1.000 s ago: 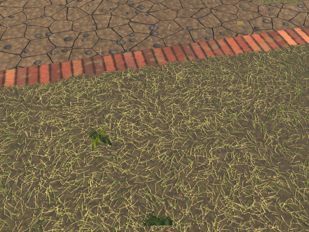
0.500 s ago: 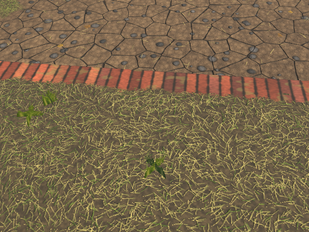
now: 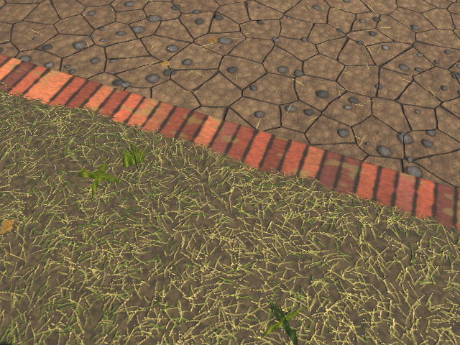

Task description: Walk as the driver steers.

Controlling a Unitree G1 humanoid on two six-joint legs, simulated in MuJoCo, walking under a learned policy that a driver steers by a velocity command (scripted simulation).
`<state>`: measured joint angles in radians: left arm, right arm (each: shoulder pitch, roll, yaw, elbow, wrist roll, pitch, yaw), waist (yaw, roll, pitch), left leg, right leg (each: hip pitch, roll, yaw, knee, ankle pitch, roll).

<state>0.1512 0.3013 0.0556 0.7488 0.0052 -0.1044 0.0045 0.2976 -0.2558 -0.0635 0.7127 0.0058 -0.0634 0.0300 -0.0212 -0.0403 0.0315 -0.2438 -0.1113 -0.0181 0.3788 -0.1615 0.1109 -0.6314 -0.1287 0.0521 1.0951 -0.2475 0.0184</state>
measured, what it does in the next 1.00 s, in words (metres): walks ahead: right foot, then left foot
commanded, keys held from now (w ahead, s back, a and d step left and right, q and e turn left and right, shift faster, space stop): w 0.76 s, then w+e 0.24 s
